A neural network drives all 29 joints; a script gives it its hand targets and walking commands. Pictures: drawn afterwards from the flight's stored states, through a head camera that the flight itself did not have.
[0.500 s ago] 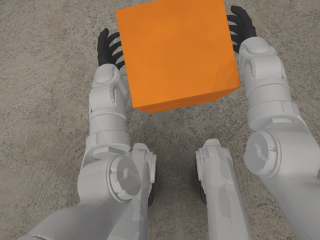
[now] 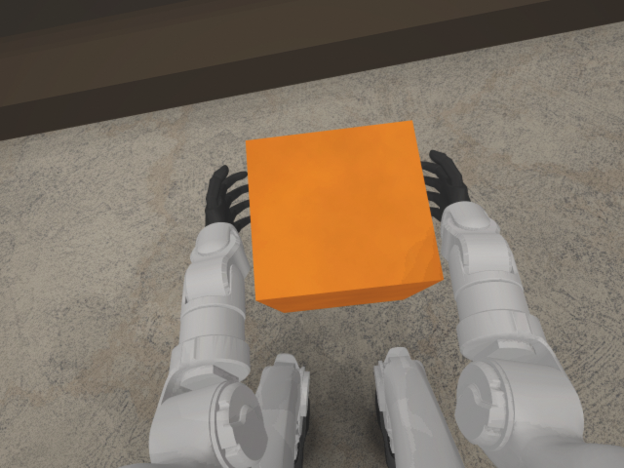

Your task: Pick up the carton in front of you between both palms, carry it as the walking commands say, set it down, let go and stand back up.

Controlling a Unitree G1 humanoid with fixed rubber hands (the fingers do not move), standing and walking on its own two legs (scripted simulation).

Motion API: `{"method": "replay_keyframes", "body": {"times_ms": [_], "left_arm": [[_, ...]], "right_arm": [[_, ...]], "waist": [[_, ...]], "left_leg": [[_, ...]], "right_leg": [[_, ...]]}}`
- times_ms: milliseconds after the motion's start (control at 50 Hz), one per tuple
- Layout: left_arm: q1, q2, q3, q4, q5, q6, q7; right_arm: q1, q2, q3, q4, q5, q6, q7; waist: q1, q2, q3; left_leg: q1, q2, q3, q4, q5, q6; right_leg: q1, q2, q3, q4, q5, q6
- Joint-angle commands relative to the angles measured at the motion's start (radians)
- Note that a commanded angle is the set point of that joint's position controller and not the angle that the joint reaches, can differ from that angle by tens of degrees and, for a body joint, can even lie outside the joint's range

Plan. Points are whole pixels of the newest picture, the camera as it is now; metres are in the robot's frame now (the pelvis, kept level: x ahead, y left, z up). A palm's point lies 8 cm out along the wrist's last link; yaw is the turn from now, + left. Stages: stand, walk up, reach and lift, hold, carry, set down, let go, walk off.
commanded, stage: reach and lift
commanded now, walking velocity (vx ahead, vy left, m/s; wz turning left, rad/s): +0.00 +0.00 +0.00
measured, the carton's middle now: (337, 232) +0.43 -0.01 -0.11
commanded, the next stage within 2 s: hold in 1.74 s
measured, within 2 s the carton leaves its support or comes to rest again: neither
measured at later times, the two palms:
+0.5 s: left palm (159, 201) +0.38 +0.15 +0.13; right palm (497, 194) +0.37 -0.15 +0.11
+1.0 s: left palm (102, 185) +0.36 +0.15 +0.20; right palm (544, 185) +0.34 -0.15 +0.19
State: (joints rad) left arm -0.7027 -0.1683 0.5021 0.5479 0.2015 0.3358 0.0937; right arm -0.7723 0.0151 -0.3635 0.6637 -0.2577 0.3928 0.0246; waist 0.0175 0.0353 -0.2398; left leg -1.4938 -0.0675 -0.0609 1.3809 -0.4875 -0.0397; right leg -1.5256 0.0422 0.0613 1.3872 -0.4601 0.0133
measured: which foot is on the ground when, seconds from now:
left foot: down 0.00-1.00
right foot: down 0.00-1.00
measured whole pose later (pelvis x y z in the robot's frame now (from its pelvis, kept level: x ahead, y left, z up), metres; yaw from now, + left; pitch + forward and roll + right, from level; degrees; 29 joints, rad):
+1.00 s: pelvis +0.04 +0.01 +0.16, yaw -1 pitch -5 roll +0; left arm -0.38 -0.19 0.36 0.44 0.34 0.57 -0.01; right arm -0.34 0.17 -0.32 0.40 -0.34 0.63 0.02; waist 0.00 0.01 0.01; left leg -0.16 -0.03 -0.08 0.47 -0.23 0.00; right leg -0.18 0.02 0.07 0.45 -0.20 0.01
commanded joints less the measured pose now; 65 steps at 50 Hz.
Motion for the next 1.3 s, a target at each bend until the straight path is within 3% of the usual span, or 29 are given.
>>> {"method": "replay_keyframes", "body": {"times_ms": [0, 360, 640, 760, 860, 1000, 1280], "left_arm": [[-0.530, -1.020, -0.613, 0.140, -0.127, 0.027, -0.275], [-0.189, -1.032, -0.686, 0.094, -0.090, 0.054, -0.304], [0.033, -1.024, -0.749, -0.020, -0.119, 0.182, -0.322], [0.033, -0.974, -0.684, -0.030, -0.089, 0.248, -0.332], [-0.057, -0.974, -0.628, -0.002, -0.066, 0.254, -0.345], [-0.123, -0.976, -0.634, -0.014, -0.069, 0.251, -0.352], [-0.039, -0.926, -0.663, -0.096, -0.077, 0.276, -0.350]], "right_arm": [[-0.499, 1.077, 0.505, 0.012, 0.160, -0.036, 0.213], [-0.205, 1.096, 0.579, -0.112, 0.151, -0.021, 0.212], [-0.019, 1.058, 0.652, -0.297, 0.187, 0.109, 0.213], [0.001, 1.037, 0.583, -0.285, 0.165, 0.179, 0.218], [-0.090, 1.039, 0.533, -0.258, 0.146, 0.185, 0.230], [-0.150, 1.063, 0.548, -0.275, 0.142, 0.187, 0.230], [-0.044, 1.063, 0.574, -0.338, 0.159, 0.218, 0.208]], "waist": [[-0.016, -0.078, -0.673], [-0.017, -0.046, -0.404], [-0.022, -0.027, -0.140], [-0.019, -0.018, 0.051], [-0.018, -0.010, 0.094], [-0.019, -0.034, 0.038], [-0.015, -0.040, 0.015]], "left_leg": [[0.352, -0.113, 0.074, -0.219, 0.178, 0.005], [0.855, -0.062, -0.004, -0.613, 0.349, 0.025], [1.276, -0.023, -0.029, -0.922, 0.498, 0.025], [1.304, -0.012, -0.022, -1.013, 0.364, 0.031], [1.294, -0.006, -0.015, -1.023, 0.264, 0.038], [1.326, -0.011, -0.007, -1.020, 0.276, 0.043], [1.392, -0.026, -0.001, -1.043, 0.416, 0.038]], "right_leg": [[0.634, 0.103, -0.039, -0.237, 0.234, -0.003], [1.040, 0.076, 0.010, -0.612, 0.375, -0.018], [1.362, 0.055, 0.008, -0.919, 0.454, -0.014], [1.401, 0.048, 0.003, -1.000, 0.329, -0.019], [1.406, 0.044, -0.006, -1.006, 0.241, -0.026], [1.456, 0.042, -0.008, -1.010, 0.259, -0.018], [1.532, 0.039, 0.003, -1.044, 0.416, -0.004]]}}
